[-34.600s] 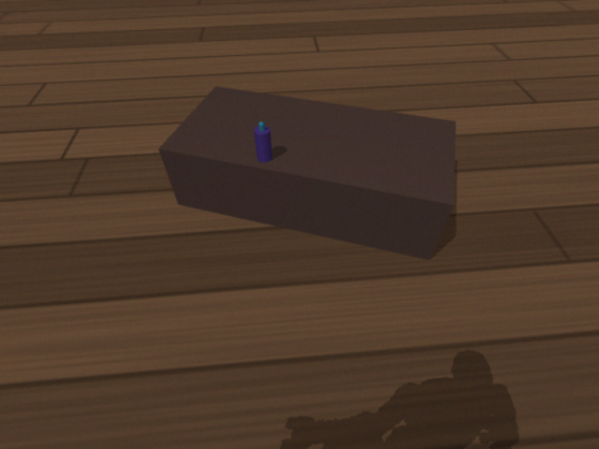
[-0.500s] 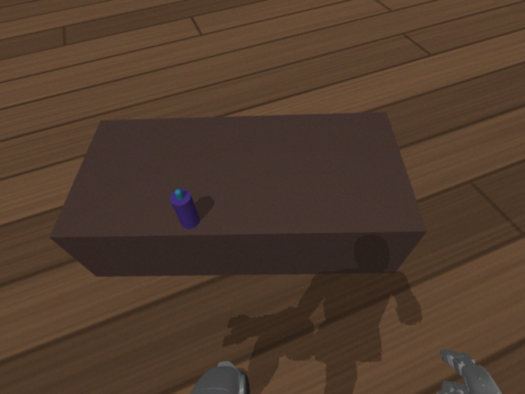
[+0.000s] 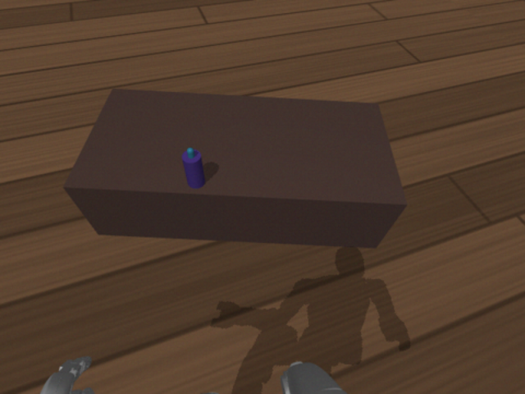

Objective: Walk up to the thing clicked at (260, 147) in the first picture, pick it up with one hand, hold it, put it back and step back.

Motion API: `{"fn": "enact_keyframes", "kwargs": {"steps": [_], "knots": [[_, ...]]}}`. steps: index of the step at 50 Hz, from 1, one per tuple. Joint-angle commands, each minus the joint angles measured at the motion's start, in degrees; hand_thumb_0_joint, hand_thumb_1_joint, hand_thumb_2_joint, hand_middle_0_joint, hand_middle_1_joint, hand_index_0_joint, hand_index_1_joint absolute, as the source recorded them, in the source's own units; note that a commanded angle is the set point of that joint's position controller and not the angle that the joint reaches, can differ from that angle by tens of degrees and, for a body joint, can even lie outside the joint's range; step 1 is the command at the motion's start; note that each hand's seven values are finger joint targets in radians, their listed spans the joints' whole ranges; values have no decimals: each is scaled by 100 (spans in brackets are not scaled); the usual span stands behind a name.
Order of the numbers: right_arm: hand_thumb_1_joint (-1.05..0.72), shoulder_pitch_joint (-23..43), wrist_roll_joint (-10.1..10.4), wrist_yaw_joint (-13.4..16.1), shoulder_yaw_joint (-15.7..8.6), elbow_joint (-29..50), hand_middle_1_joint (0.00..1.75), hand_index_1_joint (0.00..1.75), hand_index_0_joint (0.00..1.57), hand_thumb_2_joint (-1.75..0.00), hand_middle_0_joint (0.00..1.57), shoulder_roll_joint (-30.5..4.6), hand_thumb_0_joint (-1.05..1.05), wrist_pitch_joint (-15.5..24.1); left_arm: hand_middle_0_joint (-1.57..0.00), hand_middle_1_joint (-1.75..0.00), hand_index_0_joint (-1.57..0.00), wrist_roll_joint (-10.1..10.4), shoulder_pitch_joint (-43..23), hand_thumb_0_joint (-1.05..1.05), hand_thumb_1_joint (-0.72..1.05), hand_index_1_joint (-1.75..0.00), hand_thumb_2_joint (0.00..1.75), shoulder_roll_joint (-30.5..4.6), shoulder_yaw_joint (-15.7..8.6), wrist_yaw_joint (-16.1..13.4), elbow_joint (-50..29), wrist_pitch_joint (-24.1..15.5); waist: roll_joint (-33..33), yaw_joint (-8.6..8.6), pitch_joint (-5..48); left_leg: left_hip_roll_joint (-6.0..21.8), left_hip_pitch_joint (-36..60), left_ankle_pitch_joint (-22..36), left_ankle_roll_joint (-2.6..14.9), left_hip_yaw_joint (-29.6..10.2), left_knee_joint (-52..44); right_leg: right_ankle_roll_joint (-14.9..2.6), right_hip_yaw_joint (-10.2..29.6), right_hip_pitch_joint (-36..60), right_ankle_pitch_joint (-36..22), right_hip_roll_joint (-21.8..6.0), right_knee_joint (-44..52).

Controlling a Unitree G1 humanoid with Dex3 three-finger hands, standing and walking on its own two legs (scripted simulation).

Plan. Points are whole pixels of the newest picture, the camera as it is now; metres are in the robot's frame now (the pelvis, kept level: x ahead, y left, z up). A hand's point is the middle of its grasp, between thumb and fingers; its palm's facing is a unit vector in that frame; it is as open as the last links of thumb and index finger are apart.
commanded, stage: step back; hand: left
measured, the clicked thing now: (193, 166) +0.82 +0.22 -0.35
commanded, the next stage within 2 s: stand in 1.48 s
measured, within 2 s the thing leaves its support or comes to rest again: neither
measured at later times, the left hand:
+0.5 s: hand out of the picture -0.08 +0.28 -0.14, palm faces +0.01 -0.90 -0.44, open 7.4 cm
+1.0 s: hand out of the picture -0.16 +0.26 -0.15, palm faces +0.01 -0.94 -0.35, open 7.4 cm
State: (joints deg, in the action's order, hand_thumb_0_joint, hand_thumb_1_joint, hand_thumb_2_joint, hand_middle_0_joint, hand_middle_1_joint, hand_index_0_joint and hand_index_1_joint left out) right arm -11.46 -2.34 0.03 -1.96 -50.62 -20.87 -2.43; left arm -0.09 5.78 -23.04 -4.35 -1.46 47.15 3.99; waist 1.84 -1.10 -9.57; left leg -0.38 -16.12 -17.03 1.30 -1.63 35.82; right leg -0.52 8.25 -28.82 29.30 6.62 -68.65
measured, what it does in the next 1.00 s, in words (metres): walks backwards: right foot, then left foot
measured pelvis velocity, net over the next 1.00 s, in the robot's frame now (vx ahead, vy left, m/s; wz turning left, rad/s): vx -0.20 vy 0.00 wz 0.00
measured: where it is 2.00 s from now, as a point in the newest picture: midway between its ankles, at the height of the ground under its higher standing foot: outside the picture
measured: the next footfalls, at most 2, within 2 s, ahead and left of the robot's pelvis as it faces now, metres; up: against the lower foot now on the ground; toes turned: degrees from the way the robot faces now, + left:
right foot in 0.20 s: -0.08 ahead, -0.14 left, +0.00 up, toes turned -2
left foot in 0.52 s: -0.15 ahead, +0.12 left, +0.00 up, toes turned -2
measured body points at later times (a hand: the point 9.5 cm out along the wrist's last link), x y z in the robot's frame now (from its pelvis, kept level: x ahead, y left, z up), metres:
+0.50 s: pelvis -0.17 +0.00 -0.01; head -0.13 -0.01 +0.44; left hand -0.08 +0.32 -0.11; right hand -0.08 -0.32 -0.13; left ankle -0.19 +0.12 -0.72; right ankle -0.12 -0.13 -0.73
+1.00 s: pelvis -0.20 +0.00 +0.00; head -0.19 +0.00 +0.45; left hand -0.16 +0.31 -0.12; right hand -0.13 -0.32 -0.12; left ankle -0.19 +0.12 -0.73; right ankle -0.20 -0.13 -0.73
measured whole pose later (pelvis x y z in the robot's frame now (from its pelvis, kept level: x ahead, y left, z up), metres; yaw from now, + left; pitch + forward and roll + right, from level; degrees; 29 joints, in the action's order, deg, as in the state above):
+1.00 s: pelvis -0.20 +0.00 +0.00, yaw +0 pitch -2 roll +0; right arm -11.5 -1.9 -0.8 -3.3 -56.9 -22.4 0.6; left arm -1.9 13.3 -20.3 -2.6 1.2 57.0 -0.8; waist -1.0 2.0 -3.4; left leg -0.3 -14.9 -20.3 0.3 -1.8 33.9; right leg 0.4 0.5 -13.0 17.5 -0.5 -32.4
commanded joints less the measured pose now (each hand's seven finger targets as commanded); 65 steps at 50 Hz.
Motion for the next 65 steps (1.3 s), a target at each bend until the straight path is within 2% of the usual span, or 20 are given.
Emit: {"fn": "enact_keyframes", "kwargs": {"steps": [1, 4, 9, 10, 11, 12, 16, 20, 24, 25, 27, 28, 31, 37, 40, 41, 49, 52, 57, 65], "knots": [[-90, 332, 22, 143, -437, 614, 30, 30, 20, -90, 20, -1377, 0, 162, -20, -30, -20, -86, 366, 0, 90, -30, 90, -925, -296, -16, -320, -184, -1083, 129, 843, 1420, 711, 2905, 1265, -1133, -964, 192, -27, 54, 92, -236, 275], [-90, 97, 24, 152, -479, 640, 30, 30, 20, -90, 20, -1531, 0, 131, -20, -30, -20, -110, 333, 0, 90, -30, 90, -915, -248, 11, -366, -245, -1167, -25, 1155, 1615, 1108, 3079, 1384, -1167, -758, 232, -367, 389, 155, -448, 1527], [-90, 575, 140, 87, -452, 726, 30, 30, 20, -90, 20, -1594, 0, -47, -20, -30, -20, -175, 1258, 0, 90, -30, 90, -887, -248, 43, 129, -340, -1183, 388, 1618, 1318, 265, 1639, 733, -851, -256, -114, -801, 1991, -1443, -562, 4484], [-90, 490, 152, 68, -371, 761, 30, 30, 20, -90, 20, -1291, 0, -50, -20, -30, -20, -252, 1143, 0, 90, -30, 90, -1250, -358, 47, 78, -382, -330, 296, 1437, 747, -729, 579, 374, -663, 322, -313, 395, 2291, -1290, -1155, 4623], [-90, 727, 185, 131, -316, 913, 30, 30, 20, -90, 20, -1016, 0, -31, -20, -30, -20, -230, 931, 0, 90, -30, 90, -1887, -528, 74, -52, -360, 1253, 474, 1040, -428, -1571, -1316, -39, -238, 1481, -1105, 1947, 1677, -1657, -2450, 5055], [-90, 928, 149, 221, -428, 872, 30, 30, 20, -90, 20, -1216, 0, -67, -20, -30, -20, -271, 611, 0, 90, -30, 90, -2171, -552, 44, -205, -379, 1327, 597, 674, -345, -1245, -1960, -159, -800, 2783, -1784, 2730, 396, -1859, -3224, 5305], [-90, 162, 248, 198, -394, 526, 30, 30, 20, -90, 20, -1278, 0, -29, -20, -30, -20, -265, -273, 0, 90, -30, 90, -1340, -371, -67, -471, -396, 471, -8, 828, -582, -996, -1042, -214, -831, 3665, -1150, 362, 794, -3425, -2065, 4240], [-90, 430, 123, 146, -313, 590, 30, 30, 20, -90, 20, -1107, 0, 86, -20, -30, -20, -312, 576, 0, 90, -30, 90, -1277, -360, -69, -280, -373, 836, 524, 1099, -292, -1283, -1370, -286, -201, 1600, -1050, 348, 2337, -2667, -1985, 4062], [-90, -162, 79, 98, -397, 163, 30, 30, 20, -90, 20, -1069, 0, 203, -20, -30, -20, -214, 372, 0, 90, -30, 90, -1452, -322, 33, -241, -286, 946, 254, 1190, -245, 342, -502, -63, 424, -1057, -815, 298, 1661, -1636, -1901, 3814], [-90, -270, 26, 105, -456, 46, 30, 30, 20, -90, 20, -1178, 0, 233, -20, -30, -20, -210, 537, 0, 90, -30, 90, -1232, -201, 46, -240, -267, 538, 212, 1199, -104, 982, -295, 36, -12, -1338, -555, 169, 975, -1359, -1736, 3433], [-90, 103, -65, 65, -576, 199, 30, 30, 20, -90, 20, -2084, 0, 288, -20, -30, -20, -106, 181, 0, 90, -30, 90, -969, -131, 23, -237, -268, -1375, 2, 905, 2086, 98, -2142, 1085, -3033, -2338, -5, -663, -135, 582, -723, 1912], [-90, 313, -47, 40, -609, 212, 30, 30, 20, -90, 20, -2094, 0, 320, -20, -30, -20, -182, -149, 0, 90, -30, 90, -1285, -250, 9, -166, -285, -1054, -76, 445, 2210, -917, -2711, 1341, -3180, -2571, -34, -89, 378, 494, -826, 1236], [-90, 796, -40, 94, -364, 208, 30, 30, 20, -90, 20, -1434, 0, 458, -20, -30, -20, -41, 496, 0, 90, -30, 90, -1087, -204, 152, 233, -313, -824, 360, 439, 1233, -617, -1423, 739, -1482, -2004, -55, -109, 659, -523, -697, 1335], [-90, 618, -22, 7, -429, 108, 30, 30, 20, -90, 20, -1431, 0, 312, -20, -30, -20, -172, 683, 0, 90, -30, 90, -890, -199, 192, 521, -521, -988, 286, 537, 1063, -547, -1560, 548, -984, -1426, -120, -866, 2061, -877, -517, 4510], [-90, 627, 65, 17, -319, 133, 30, 30, 20, -90, 20, -983, 0, 298, -20, -30, -20, -268, 838, 0, 90, -30, 90, -1650, -350, 135, 609, -678, 691, 487, 521, -87, -1196, -1557, -103, -199, 869, -1020, 2265, 1708, 1621, -2347, 5723], [-90, 466, 44, 21, -390, 41, 30, 30, 20, -90, 20, -1154, 0, 306, -20, -30, -20, -261, 420, 0, 90, -30, 90, -1674, -355, 137, 449, -706, 479, 327, 243, 80, -969, -1362, -142, -449, 1247, -1240, 2429, 1171, 1840, -2625, 5786], [-90, -79, 26, -6, -404, -392, 30, 30, 20, -90, 20, -971, 0, 490, -20, -30, -20, -170, 69, 0, 90, -30, 90, -1103, -81, 169, 424, -625, 431, -4, 845, 1, 995, 130, -32, 53, -1229, -536, 123, 912, -1349, -1574, 4425], [-90, 291, 38, 37, -499, -300, 30, 30, 20, -90, 20, -1654, 0, 559, -20, -30, -20, -31, 217, 0, 90, -30, 90, -952, -24, 137, 579, -547, -809, 135, 845, 1814, 413, -904, 930, -2252, -2118, -58, -681, 873, -201, -792, 2914], [-90, 746, 108, 28, -330, -329, 30, 30, 20, -90, 20, -1235, 0, 530, -20, -30, -20, -66, 454, 0, 90, -30, 90, -970, -33, 100, 872, -716, -896, 378, 1097, 880, 307, 2199, 224, -643, -975, -142, -476, 2256, -2445, -1009, 4453], [-90, 609, 127, 70, -315, -586, 30, 30, 20, -90, 20, -1118, 0, 502, -20, -30, -20, -40, -118, 0, 90, -30, 90, -1100, 6, 49, 865, -691, -72, 179, 1349, 609, 555, 2388, 189, -285, -725, -319, -298, 2386, -3560, -1323, 4008]]}}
